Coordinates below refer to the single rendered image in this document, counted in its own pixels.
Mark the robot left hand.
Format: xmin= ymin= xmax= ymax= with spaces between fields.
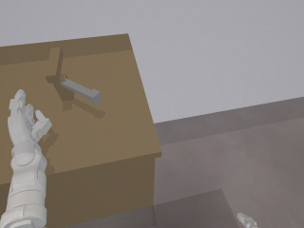
xmin=8 ymin=89 xmax=52 ymax=146

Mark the tap lever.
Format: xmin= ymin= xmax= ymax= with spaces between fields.
xmin=60 ymin=78 xmax=102 ymax=105

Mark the robot right hand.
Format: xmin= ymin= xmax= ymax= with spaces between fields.
xmin=237 ymin=212 xmax=258 ymax=228

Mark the left robot forearm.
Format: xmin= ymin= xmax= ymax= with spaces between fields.
xmin=0 ymin=141 xmax=48 ymax=228

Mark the counter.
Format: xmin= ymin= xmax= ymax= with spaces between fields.
xmin=0 ymin=33 xmax=162 ymax=228

